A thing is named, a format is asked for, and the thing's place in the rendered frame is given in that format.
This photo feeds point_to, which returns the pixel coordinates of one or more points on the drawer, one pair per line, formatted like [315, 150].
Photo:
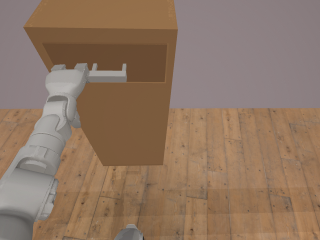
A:
[145, 62]

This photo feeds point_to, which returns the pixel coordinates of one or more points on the left robot thigh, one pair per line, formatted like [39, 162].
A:
[129, 234]

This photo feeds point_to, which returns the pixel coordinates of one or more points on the left robot upper arm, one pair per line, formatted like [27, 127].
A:
[27, 196]

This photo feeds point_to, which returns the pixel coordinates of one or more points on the cabinet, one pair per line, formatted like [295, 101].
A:
[125, 122]

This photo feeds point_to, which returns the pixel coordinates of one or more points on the handle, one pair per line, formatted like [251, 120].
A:
[108, 76]

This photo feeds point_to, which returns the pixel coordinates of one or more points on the robot left shin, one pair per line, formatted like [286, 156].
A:
[131, 226]

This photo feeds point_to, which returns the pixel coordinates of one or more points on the robot left hand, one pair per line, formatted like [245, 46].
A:
[69, 81]

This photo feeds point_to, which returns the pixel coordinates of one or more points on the robot left forearm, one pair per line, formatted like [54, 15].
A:
[46, 143]

